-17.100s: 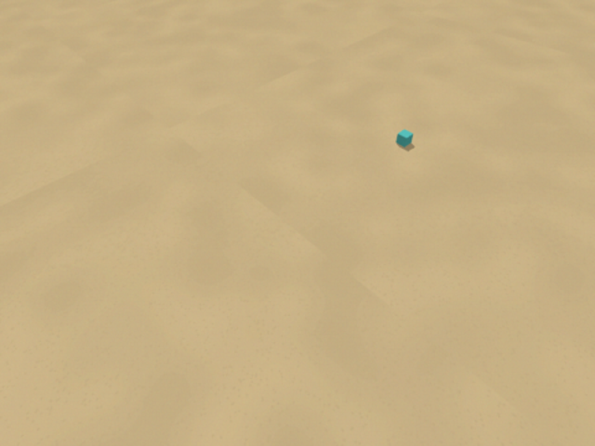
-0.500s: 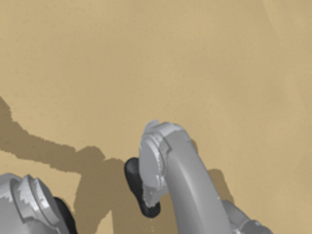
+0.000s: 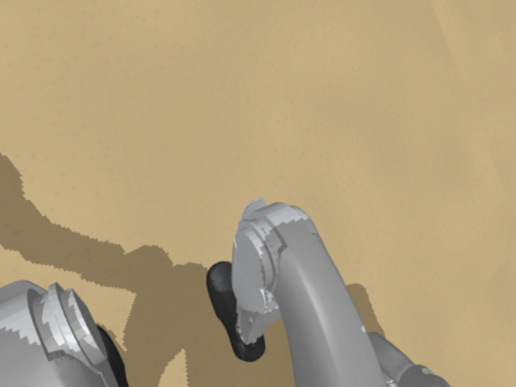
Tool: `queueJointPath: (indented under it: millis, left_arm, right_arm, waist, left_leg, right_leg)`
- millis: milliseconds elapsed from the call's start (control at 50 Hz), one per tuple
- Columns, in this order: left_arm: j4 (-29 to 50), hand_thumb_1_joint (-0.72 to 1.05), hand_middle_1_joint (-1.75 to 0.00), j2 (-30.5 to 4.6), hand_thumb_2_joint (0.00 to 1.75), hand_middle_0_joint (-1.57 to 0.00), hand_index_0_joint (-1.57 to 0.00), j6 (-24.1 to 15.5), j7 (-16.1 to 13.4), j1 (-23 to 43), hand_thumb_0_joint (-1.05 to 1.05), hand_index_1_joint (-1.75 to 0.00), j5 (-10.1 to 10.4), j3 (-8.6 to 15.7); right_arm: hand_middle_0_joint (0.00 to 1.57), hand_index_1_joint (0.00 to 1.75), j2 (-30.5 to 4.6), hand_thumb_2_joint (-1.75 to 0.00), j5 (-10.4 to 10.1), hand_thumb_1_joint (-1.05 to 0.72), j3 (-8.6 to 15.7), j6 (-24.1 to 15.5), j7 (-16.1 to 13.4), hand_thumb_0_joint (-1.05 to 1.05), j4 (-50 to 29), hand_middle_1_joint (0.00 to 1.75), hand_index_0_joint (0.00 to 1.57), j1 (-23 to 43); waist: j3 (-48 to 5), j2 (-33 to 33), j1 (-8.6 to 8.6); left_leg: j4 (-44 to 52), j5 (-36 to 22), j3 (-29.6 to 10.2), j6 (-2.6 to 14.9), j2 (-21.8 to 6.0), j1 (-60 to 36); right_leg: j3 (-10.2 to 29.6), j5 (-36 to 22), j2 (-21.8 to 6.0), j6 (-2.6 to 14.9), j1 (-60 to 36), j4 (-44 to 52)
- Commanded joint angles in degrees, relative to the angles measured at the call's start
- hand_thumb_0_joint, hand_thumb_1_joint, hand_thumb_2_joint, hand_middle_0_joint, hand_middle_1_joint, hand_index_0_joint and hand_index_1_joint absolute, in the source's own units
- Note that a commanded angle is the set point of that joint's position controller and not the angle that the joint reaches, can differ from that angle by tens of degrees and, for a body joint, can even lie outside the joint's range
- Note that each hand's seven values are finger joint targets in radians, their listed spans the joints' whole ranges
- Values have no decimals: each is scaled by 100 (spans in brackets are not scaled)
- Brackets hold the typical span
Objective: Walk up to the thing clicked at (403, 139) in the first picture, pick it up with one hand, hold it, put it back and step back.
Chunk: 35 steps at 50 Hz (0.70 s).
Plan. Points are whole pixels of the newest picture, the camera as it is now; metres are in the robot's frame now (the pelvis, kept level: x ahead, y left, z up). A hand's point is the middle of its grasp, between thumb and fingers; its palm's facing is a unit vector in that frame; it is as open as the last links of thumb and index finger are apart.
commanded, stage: close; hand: left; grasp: from above
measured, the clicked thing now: out of the picture +0.47 +0.36 -0.27
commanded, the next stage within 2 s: settle in 0.60 s
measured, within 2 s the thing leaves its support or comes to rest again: leaves its support in 0.92 s
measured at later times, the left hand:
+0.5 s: hand out of the picture +0.45 +0.35 -0.23, palm faces -0.45 -0.14 -0.88, open 9.1 cm
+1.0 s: hand out of the picture +0.46 +0.36 -0.21, palm faces -0.43 -0.13 -0.89, open 8.8 cm
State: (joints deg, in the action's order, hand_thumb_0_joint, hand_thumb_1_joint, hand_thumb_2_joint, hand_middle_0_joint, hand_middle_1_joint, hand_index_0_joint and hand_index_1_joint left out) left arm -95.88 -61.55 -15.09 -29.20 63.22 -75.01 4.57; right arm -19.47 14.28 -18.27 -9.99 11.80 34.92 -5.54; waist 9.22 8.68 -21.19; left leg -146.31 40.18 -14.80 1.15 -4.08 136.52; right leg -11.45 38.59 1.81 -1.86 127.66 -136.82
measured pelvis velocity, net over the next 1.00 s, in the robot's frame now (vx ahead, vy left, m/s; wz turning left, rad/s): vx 0.00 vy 0.00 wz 0.01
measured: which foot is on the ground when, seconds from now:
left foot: down 0.00-1.00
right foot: down 0.00-1.00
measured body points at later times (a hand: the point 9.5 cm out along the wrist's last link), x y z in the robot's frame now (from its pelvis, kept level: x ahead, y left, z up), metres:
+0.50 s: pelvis +0.00 +0.00 +0.00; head +0.27 +0.13 +0.33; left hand +0.47 +0.36 -0.18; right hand +0.06 -0.25 -0.06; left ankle +0.06 +0.13 -0.27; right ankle +0.11 -0.11 -0.27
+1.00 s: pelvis +0.00 +0.00 +0.00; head +0.26 +0.13 +0.34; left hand +0.48 +0.36 -0.16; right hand +0.07 -0.25 -0.06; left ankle +0.06 +0.13 -0.27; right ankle +0.11 -0.11 -0.27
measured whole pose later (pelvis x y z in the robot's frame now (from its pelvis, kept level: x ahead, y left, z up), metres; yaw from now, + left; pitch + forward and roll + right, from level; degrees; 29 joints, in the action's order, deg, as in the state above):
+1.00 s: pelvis +0.00 +0.00 +0.00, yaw +1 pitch +29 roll -13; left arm -90.4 -58.3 -12.8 -25.0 61.3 -73.2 5.1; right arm -18.9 13.0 -16.5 -8.8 11.3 35.7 -7.4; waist 6.7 6.5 -20.1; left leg -145.2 39.6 -13.9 0.9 -3.8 137.1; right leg -10.8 38.4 1.5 -1.5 128.7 -136.6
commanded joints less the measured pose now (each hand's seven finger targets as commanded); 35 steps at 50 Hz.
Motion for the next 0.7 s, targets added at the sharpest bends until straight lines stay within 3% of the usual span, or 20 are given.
queueJointPath:
  millis: [0, 20, 40, 120, 140, 180, 240, 280, 300, 340, 400, 420, 480, 520, 560, 600, 620, 680]
  left_arm:
    - [699, 8, -71, -1258, 61, -48, -53, 22, -229, 1570, 0, -67, 129, 31]
    - [867, 10, -71, -1344, 60, -49, -54, 24, -228, 1778, 0, -66, 102, 28]
    - [887, 11, -71, -1437, 56, -49, -55, 28, -249, 1654, 0, -64, 90, 79]
    - [507, 18, -65, -1151, 53, -55, -61, 85, -183, 1456, 0, -60, 158, -12]
    - [602, 19, -65, -1397, 52, -56, -62, 69, -205, 1528, 0, -59, 167, 146]
    - [654, 22, -63, -1310, 48, -58, -64, 103, -163, 1470, 0, -57, 144, 55]
    - [740, 30, -61, -1267, 46, -63, -70, 102, -152, 1556, 0, -54, 196, 44]
    - [901, 36, -60, -1421, 48, -69, -75, 60, -172, 1644, 0, -54, 190, 126]
    - [601, 39, -60, -1315, 45, -70, -77, 80, -170, 1401, 0, -53, 150, 77]
    - [616, 45, -59, -1263, 44, -74, -82, 66, -140, 1510, 0, -52, 115, 33]
    - [718, 51, -55, -1353, 49, -82, -88, 24, -173, 1538, 0, -50, 150, 80]
    - [402, 54, -55, -1131, 48, -84, -89, 70, -145, 1323, 0, -50, 102, -27]
    - [680, 59, -52, -1338, 48, -90, -95, 18, -192, 1493, 0, -47, 90, 85]
    - [690, 63, -50, -1300, 48, -94, -98, 38, -205, 1495, 0, -46, 88, 52]
    - [680, 68, -48, -1203, 48, -98, -102, 52, -192, 1651, 0, -44, 94, -4]
    - [711, 71, -45, -1254, 48, -102, -105, 75, -189, 1616, 0, -42, 97, 25]
    - [570, 72, -44, -1190, 47, -103, -106, 99, -174, 1588, 0, -41, 78, -26]
    - [605, 74, -39, -1197, 45, -106, -108, 133, -168, 1458, 0, -37, 118, 19]
  right_arm:
    - [20, 30, -1842, -90, -8, -89, 539, -4, -86, 0, 65, 30, 20, -1038]
    - [20, 30, -1845, -90, -14, -89, 526, -26, -88, 0, 104, 30, 20, -1077]
    - [20, 30, -1817, -90, 4, -89, 531, -9, -99, 0, 110, 30, 20, -1055]
    - [20, 30, -1812, -90, -2, -89, 547, -15, -91, 0, 81, 30, 20, -1064]
    - [20, 30, -1862, -90, -20, -89, 545, -9, -111, 0, 67, 30, 20, -1081]
    - [20, 30, -1775, -90, -13, -89, 525, -16, -102, 0, 97, 30, 20, -1065]
    - [20, 30, -1803, -90, -42, -89, 529, -15, -101, 0, 116, 30, 20, -1096]
    - [20, 30, -1825, -90, -44, -89, 548, 11, -125, 0, 98, 30, 20, -1100]
    - [20, 30, -1784, -90, -46, -89, 545, 29, -134, 0, 111, 30, 20, -1067]
    - [20, 30, -1802, -90, -37, -89, 560, 30, -124, 0, 105, 30, 20, -1087]
    - [20, 30, -1813, -90, -56, -89, 552, 34, -151, 0, 120, 30, 20, -1055]
    - [20, 30, -1795, -90, -32, -89, 547, 22, -140, 0, 129, 30, 20, -1093]
    - [20, 30, -1809, -90, -13, -89, 543, 53, -154, 0, 127, 30, 20, -1093]
    - [20, 30, -1782, -90, -14, -89, 533, 73, -148, 0, 115, 30, 20, -1065]
    - [20, 30, -1799, -90, -19, -89, 550, 44, -140, 0, 129, 30, 20, -1099]
    - [20, 30, -1816, -90, -17, -89, 564, 39, -154, 0, 144, 30, 20, -1102]
    - [20, 30, -1811, -90, -7, -89, 552, 24, -146, 0, 136, 30, 20, -1114]
    - [20, 30, -1778, -90, -19, -89, 567, 17, -146, 0, 141, 30, 20, -1125]
  waist:
    - [-3572, -3081, -281]
    - [-3728, -3327, -305]
    - [-3913, -3418, -162]
    - [-3605, -2986, -325]
    - [-3730, -3044, -279]
    - [-3726, -3162, -177]
    - [-3820, -3181, -222]
    - [-3931, -3268, -197]
    - [-3783, -3214, -166]
    - [-3647, -3169, -269]
    - [-3749, -3234, -187]
    - [-3513, -3077, -264]
    - [-3791, -3225, -188]
    - [-3851, -3247, -172]
    - [-3665, -3215, -303]
    - [-3735, -3235, -253]
    - [-3643, -3144, -305]
    - [-3773, -3207, -189]
  left_leg:
    - [1415, -1203, 524, -35, -53, -2896]
    - [1443, -1265, 491, -67, -48, -3107]
    - [1433, -1348, 513, -71, -68, -3144]
    - [1378, -1207, 529, -18, -56, -2792]
    - [1414, -1187, 524, -21, -41, -2837]
    - [1426, -1262, 551, -37, -45, -2902]
    - [1410, -1418, 518, -52, -57, -3015]
    - [1434, -1447, 501, -65, -53, -3058]
    - [1455, -1349, 509, -58, -63, -2945]
    - [1423, -1224, 520, -51, -53, -2902]
    - [1454, -1267, 500, -62, -52, -2937]
    - [1449, -1176, 504, -49, -40, -2918]
    - [1503, -1307, 494, -70, -36, -3002]
    - [1437, -1390, 525, -53, -56, -2980]
    - [1446, -1232, 504, -54, -37, -2906]
    - [1447, -1278, 518, -59, -43, -2992]
    - [1404, -1202, 524, -42, -35, -2925]
    - [1449, -1280, 528, -63, -46, -3011]
  right_leg:
    - [-394, -1489, 360, 274, -1807, 1226]
    - [-390, -1541, 309, 296, -1791, 1139]
    - [-369, -1597, 340, 303, -1907, 1155]
    - [-372, -1511, 369, 262, -1852, 1224]
    - [-382, -1480, 337, 269, -1928, 1242]
    - [-341, -1537, 342, 289, -1919, 1197]
    - [-356, -1656, 347, 293, -1888, 1133]
    - [-392, -1671, 338, 293, -1941, 1145]
    - [-371, -1579, 358, 312, -1880, 1157]
    - [-361, -1494, 335, 300, -1795, 1141]
    - [-377, -1497, 339, 309, -1823, 1149]
    - [-375, -1442, 329, 300, -1712, 1145]
    - [-409, -1531, 337, 309, -1833, 1135]
    - [-357, -1618, 366, 307, -1899, 1142]
    - [-407, -1503, 319, 300, -1702, 1113]
    - [-393, -1532, 342, 292, -1768, 1158]
    - [-377, -1492, 327, 286, -1724, 1150]
    - [-356, -1535, 338, 299, -1825, 1162]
